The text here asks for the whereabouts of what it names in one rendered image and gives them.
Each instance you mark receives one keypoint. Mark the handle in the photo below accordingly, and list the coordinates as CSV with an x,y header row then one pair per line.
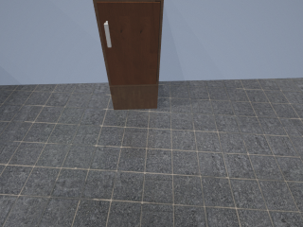
x,y
107,34

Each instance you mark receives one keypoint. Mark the cupboard door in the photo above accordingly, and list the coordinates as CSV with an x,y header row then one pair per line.
x,y
134,34

